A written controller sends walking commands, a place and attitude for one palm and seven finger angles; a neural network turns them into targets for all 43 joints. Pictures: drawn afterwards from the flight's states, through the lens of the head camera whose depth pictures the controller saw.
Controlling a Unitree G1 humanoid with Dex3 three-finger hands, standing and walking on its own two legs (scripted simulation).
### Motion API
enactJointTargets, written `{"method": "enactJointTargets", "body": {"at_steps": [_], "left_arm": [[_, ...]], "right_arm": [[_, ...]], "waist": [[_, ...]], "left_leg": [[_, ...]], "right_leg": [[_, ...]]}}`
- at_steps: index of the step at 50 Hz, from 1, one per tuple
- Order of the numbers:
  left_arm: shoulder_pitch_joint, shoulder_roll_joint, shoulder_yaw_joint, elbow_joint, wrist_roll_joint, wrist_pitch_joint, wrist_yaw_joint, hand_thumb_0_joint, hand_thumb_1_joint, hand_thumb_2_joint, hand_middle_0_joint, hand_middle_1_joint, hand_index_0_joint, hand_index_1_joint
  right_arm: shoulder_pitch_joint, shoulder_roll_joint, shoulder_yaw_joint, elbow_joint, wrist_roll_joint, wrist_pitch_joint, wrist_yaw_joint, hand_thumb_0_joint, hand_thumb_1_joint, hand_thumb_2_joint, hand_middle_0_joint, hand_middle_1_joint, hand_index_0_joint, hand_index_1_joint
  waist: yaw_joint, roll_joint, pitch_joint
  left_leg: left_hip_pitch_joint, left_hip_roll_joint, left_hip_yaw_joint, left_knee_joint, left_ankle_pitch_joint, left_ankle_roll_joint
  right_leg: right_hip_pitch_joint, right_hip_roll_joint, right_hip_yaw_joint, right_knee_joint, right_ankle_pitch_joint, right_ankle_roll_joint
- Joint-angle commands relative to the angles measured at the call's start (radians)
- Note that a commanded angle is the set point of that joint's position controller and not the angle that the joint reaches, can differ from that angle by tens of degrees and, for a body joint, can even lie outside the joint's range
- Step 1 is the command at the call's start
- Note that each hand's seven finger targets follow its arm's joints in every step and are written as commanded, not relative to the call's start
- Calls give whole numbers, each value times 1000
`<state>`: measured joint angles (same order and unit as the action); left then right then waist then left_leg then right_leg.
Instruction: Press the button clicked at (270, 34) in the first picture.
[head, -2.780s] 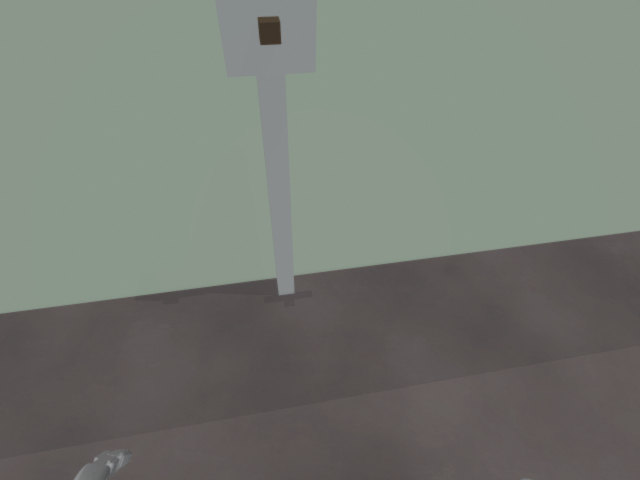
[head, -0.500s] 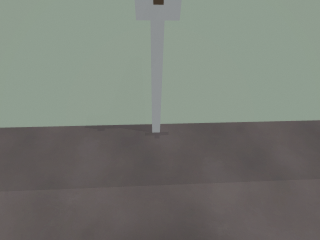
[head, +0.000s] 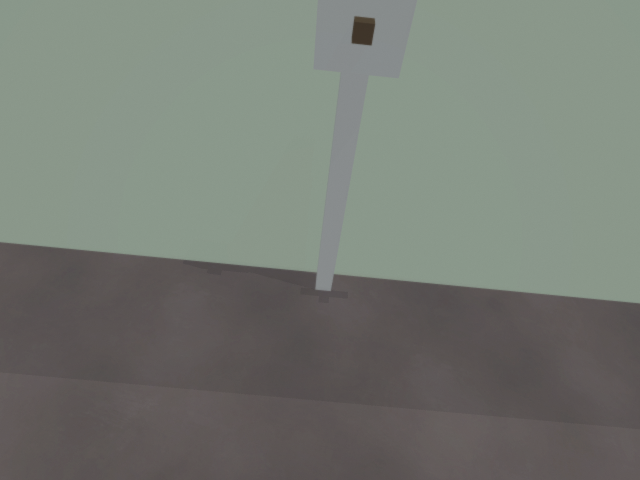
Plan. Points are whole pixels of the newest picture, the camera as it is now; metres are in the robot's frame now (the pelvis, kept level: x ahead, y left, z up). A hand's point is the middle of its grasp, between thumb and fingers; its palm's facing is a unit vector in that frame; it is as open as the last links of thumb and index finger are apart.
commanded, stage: take the last steps up to it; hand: left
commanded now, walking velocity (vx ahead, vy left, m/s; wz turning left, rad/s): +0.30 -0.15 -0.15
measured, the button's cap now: (363, 30) +0.84 +0.03 +0.19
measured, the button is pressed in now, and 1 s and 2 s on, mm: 0 0 0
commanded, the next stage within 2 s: come to a stop and stand still in 0.80 s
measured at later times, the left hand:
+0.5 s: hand (272, 382) +0.29 +0.10 -0.17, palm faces -0.15 -0.97 -0.21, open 7.4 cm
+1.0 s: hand (325, 409) +0.27 +0.01 -0.19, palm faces +0.06 -0.99 -0.10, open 7.3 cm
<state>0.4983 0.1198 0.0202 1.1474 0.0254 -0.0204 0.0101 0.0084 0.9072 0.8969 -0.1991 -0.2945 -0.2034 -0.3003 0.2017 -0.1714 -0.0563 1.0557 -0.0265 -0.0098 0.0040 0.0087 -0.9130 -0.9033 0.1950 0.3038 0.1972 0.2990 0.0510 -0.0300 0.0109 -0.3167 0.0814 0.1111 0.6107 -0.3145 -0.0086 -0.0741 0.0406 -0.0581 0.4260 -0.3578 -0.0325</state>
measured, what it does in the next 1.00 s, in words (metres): walks ahead: left foot, then right foot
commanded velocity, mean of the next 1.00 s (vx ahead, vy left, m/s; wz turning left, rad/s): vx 0.18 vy -0.10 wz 0.02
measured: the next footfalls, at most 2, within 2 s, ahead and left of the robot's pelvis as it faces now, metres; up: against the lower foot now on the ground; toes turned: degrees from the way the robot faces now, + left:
left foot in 0.02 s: +0.06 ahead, +0.11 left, +0.00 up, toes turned +8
right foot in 0.50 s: +0.29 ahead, -0.21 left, +0.00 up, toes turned -14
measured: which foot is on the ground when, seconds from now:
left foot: up 0.00-0.00, down 0.02-0.52, up 0.54-0.98, down 1.00-1.00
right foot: down 0.00-0.02, up 0.04-0.48, down 0.50-1.00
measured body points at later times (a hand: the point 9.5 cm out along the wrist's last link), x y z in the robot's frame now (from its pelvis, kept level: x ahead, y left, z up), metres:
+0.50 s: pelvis +0.16 -0.07 -0.01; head +0.20 -0.09 +0.44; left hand +0.30 +0.15 -0.15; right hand -0.01 -0.25 -0.15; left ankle +0.02 +0.11 -0.73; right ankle +0.25 -0.20 -0.73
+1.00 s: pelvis +0.33 -0.14 -0.01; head +0.33 -0.11 +0.44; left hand +0.27 +0.06 -0.18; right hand +0.44 -0.36 -0.13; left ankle +0.40 -0.05 -0.74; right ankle +0.25 -0.20 -0.73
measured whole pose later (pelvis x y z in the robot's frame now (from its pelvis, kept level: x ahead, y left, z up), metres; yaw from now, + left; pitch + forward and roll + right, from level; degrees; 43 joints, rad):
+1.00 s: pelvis +0.33 -0.14 -0.01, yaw -2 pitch -2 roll -3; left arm 0.39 0.12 0.01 1.17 0.01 -0.04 0.03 0.00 0.92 0.90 -0.20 -0.29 -0.20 -0.30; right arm 0.09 -0.14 -0.03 1.03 -0.02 -0.03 -0.01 0.00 -0.92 -0.90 0.19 0.30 0.19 0.30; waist 0.05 -0.01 0.03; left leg -0.36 0.09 0.13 0.61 -0.15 0.01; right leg -0.07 0.05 -0.22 0.48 -0.38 -0.06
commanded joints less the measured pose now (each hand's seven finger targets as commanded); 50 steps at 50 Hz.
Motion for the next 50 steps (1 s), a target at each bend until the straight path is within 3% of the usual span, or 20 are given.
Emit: {"method": "enactJointTargets", "body": {"at_steps": [1, 2, 5, 10, 16, 21, 23, 24, 25, 26, 27, 28, 30, 31, 34, 40, 46, 48, 49, 50], "left_arm": [[-11, 72, 20, -73, -6, -19, -17, 0, 900, 900, -200, -300, -200, -300], [-71, 119, 31, -94, 8, -8, -14, 0, 900, 900, -200, -300, -200, -300], [-129, 99, 48, -76, 18, 12, -33, 0, 900, 900, -200, -300, -200, -300], [-103, 50, 48, -73, 16, 39, -44, 0, 900, 900, -200, -300, -200, -300], [-319, 64, 42, -158, 10, 35, -57, 0, 900, 900, -200, -300, -200, -300], [-397, 91, 46, -178, -2, 16, -53, 0, 900, 900, -200, -300, -200, -300], [-280, 123, 58, -142, -2, 0, -50, 0, 900, 900, -200, -300, -200, -300], [-131, 162, 68, -94, 1, -15, -44, 0, 900, 900, -200, -300, -200, -300], [9, 257, 93, -50, 9, -31, -32, 0, 900, 900, -200, -300, -200, -300], [65, 365, 111, -33, -2, -33, -15, 0, 900, 900, -200, -300, -200, -300], [35, 350, 103, -44, -16, -26, -6, 0, 900, 900, -200, -300, -200, -300], [-68, 312, 95, -59, -12, -29, -4, 0, 900, 900, -200, -300, -200, -300], [-212, 202, 58, -96, -14, -33, -3, 0, 900, 900, -200, -300, -200, -300], [-248, 169, 51, -104, -10, -40, 1, 0, 900, 900, -200, -300, -200, -300], [-215, 125, 29, -83, -5, -58, 5, 0, 900, 900, -200, -300, -200, -300], [-158, 121, 20, -66, 1, -63, 14, 0, 900, 900, -200, -300, -200, -300], [-77, 133, 17, -15, -1, -52, 17, 0, 900, 900, -200, -300, -200, -300], [-95, 112, 8, -12, -13, -39, 25, 0, 900, 900, -200, -300, -200, -300], [-70, 90, -1, -14, -17, -33, 29, 0, 900, 900, -200, -300, -200, -300], [-39, 68, -8, -17, -26, -30, 36, 0, 900, 900, -200, -300, -200, -300]], "right_arm": [[344, -263, -55, 50, 0, -47, -47, 0, -900, -900, 200, 300, 200, 300], [335, -262, -50, 45, 0, -37, -52, 0, -900, -900, 200, 300, 200, 300], [198, -119, -10, 29, 2, -50, -57, 0, -900, -900, 200, 300, 200, 300], [211, -79, 0, 33, 3, -67, -55, 0, -900, -900, 200, 300, 200, 300], [309, -82, 1, 65, -4, -64, -47, 0, -900, -900, 200, 300, 200, 300], [301, -130, -23, 73, -15, -51, -39, 0, -900, -900, 200, 300, 200, 300], [269, -157, -33, 69, -9, -47, -37, 0, -900, -900, 200, 300, 200, 300], [259, -152, -34, 70, -4, -46, -31, 0, -900, -900, 200, 300, 200, 300], [295, -111, -28, 67, 6, -45, -19, 0, -900, -900, 200, 300, 200, 300], [331, -27, -5, 28, 16, -37, -16, 0, -900, -900, 200, 300, 200, 300], [253, -39, -3, 2, 21, -27, -21, 0, -900, -900, 200, 300, 200, 300], [233, -26, -9, 12, 23, -26, -14, 0, -900, -900, 200, 300, 200, 300], [178, -36, -18, 16, 7, -22, -12, 0, -900, -900, 200, 300, 200, 300], [202, -19, -17, 27, 2, -15, -11, 0, -900, -900, 200, 300, 200, 300], [223, 0, -11, 35, -5, 3, -11, 0, -900, -900, 200, 300, 200, 300], [57, -8, -2, -36, -2, 6, -1, 0, -900, -900, 200, 300, 200, 300], [-40, -2, 17, -52, 4, -15, -4, 0, -900, -900, 200, 300, 200, 300], [43, -5, 27, -9, 4, -21, -23, 0, -900, -900, 200, 300, 200, 300], [103, -50, 22, 7, 3, -29, -34, 0, -900, -900, 200, 300, 200, 300], [145, -108, 15, 15, 10, -30, -45, 0, -900, -900, 200, 300, 200, 300]], "waist": [[-165, 345, -103], [-166, 230, -53], [-95, 130, 139], [-51, 168, 140], [-86, 210, 205], [-94, 204, 166], [-30, 167, 75], [38, 101, -26], [90, -98, -175], [73, -357, -264], [77, -237, -233], [38, -270, -182], [-20, -88, -25], [-56, -52, -9], [-87, -52, 11], [-73, -42, 53], [-44, 18, 59], [-83, 30, 7], [-93, 96, -65], [-94, 183, -139]], "left_leg": [[569, 407, -493, -334, 72, 149], [477, 472, -532, -388, 2, 195], [200, 346, -292, -426, 111, 129], [147, 248, -61, -425, 197, 101], [199, 235, -35, -432, 290, 115], [196, 259, -25, -373, 349, 102], [200, 247, 14, -210, 497, 77], [176, 195, 50, -16, 508, 43], [-3, 122, 87, 274, 248, 14], [-227, -28, 28, 599, -287, -7], [-249, 0, -97, 701, -275, 23], [-253, 42, -114, 745, -179, 28], [-250, 87, -108, 725, -46, 23], [-212, 89, -101, 685, -9, 17], [-195, 76, -74, 602, 29, -1], [-245, 74, -48, 355, 24, -19], [-95, 20, 4, 62, 40, 2], [94, -5, 0, -115, 301, 6], [271, 68, -58, -123, 684, 38], [429, 208, -174, -70, 1062, 117]], "right_leg": [[-543, -25, -8, 522, -158, 5], [-581, -57, 59, 665, -202, -2], [-567, -135, 85, 759, 6, 22], [-567, -146, 41, 749, 172, 57], [-634, -176, -22, 512, 231, 69], [-412, -129, -75, 245, 162, 35], [-218, -92, -97, 162, 157, 11], [-25, -66, -108, 88, 187, 1], [239, -223, 67, 35, 135, -37], [353, -462, 431, -62, 184, -101], [254, -470, 450, -134, 179, -119], [149, -425, 383, -155, 119, -93], [-57, -364, 234, -164, 110, -87], [-114, -341, 161, -180, 158, -83], [-156, -306, 53, -197, 375, -89], [-91, -316, 48, -206, 496, -147], [-19, -310, 57, -113, 678, -137], [-26, -234, -13, 41, 831, -63], [-102, -190, -32, 138, 745, -5], [-204, -145, -51, 181, 471, 44]]}}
